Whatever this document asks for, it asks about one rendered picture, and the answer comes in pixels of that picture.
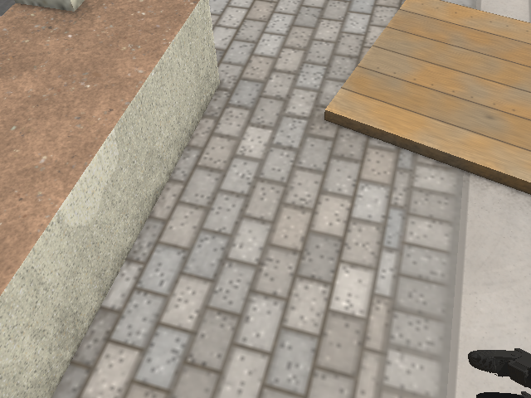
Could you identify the right robot hand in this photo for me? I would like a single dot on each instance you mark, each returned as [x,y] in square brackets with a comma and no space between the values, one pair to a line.
[515,364]

